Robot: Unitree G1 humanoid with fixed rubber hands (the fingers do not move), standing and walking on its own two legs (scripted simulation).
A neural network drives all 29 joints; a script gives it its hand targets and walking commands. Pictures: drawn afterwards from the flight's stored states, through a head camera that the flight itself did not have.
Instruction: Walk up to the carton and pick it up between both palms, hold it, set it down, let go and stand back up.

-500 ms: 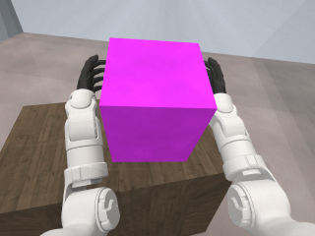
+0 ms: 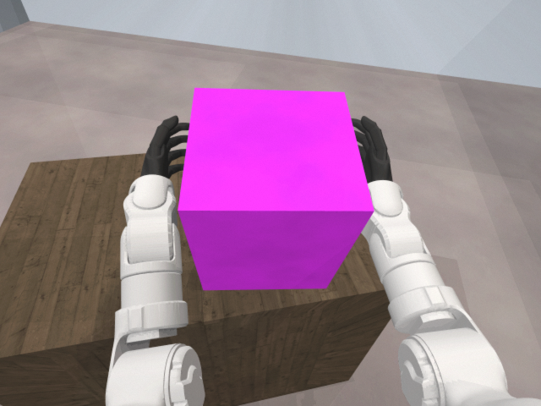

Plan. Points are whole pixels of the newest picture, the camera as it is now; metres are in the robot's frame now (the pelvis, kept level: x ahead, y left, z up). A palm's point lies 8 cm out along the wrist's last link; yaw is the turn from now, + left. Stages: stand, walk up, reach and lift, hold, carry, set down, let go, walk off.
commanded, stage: set down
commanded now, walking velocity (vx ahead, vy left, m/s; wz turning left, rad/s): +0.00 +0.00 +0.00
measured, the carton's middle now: (267, 199) +0.38 +0.02 +0.12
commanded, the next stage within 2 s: none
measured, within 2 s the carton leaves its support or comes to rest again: neither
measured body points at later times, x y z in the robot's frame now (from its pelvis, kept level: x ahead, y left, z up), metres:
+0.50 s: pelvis +0.00 +0.00 +0.00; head +0.00 +0.04 +0.45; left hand +0.40 +0.17 +0.14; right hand +0.41 -0.13 +0.15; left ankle +0.04 +0.11 -0.75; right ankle -0.04 -0.10 -0.75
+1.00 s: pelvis +0.01 +0.01 +0.00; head +0.01 +0.04 +0.45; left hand +0.41 +0.18 +0.11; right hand +0.42 -0.13 +0.12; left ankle +0.04 +0.11 -0.75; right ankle -0.04 -0.10 -0.75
